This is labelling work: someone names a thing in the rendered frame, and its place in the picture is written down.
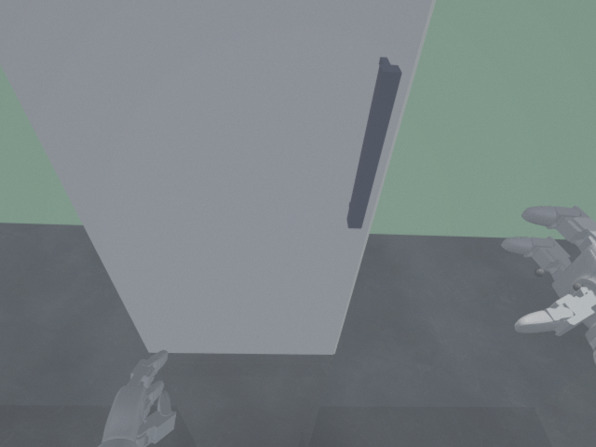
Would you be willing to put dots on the right robot hand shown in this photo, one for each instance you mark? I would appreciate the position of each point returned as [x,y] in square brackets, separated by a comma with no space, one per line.
[573,307]

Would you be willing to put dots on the fridge door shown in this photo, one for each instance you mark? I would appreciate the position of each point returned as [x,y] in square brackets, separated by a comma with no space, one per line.
[210,149]

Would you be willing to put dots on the handle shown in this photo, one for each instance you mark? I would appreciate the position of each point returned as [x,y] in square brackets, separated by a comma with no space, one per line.
[383,99]

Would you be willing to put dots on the left robot hand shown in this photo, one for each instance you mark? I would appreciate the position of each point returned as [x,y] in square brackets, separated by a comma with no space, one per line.
[132,405]

